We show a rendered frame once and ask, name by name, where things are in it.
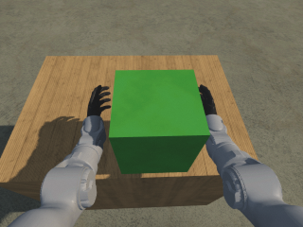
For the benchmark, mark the robot right forearm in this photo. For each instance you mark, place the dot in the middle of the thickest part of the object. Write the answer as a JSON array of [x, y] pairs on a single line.
[[222, 150]]

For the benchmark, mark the robot left forearm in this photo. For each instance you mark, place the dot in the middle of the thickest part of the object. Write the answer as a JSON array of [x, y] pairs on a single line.
[[88, 150]]

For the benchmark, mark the carton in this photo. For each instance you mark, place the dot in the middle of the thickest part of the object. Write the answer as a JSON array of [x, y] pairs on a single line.
[[158, 122]]

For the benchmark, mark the robot right hand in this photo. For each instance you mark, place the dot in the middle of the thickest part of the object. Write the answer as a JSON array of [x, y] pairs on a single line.
[[207, 100]]

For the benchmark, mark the pedestal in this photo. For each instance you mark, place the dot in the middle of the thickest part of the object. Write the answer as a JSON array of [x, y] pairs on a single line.
[[48, 129]]

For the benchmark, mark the robot right upper arm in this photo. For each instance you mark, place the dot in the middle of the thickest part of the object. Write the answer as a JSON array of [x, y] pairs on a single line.
[[255, 191]]

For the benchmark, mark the robot left hand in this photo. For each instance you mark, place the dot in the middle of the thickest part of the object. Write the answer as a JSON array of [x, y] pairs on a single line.
[[95, 102]]

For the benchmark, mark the robot left upper arm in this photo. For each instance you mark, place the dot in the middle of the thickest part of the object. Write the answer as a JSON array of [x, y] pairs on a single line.
[[66, 192]]

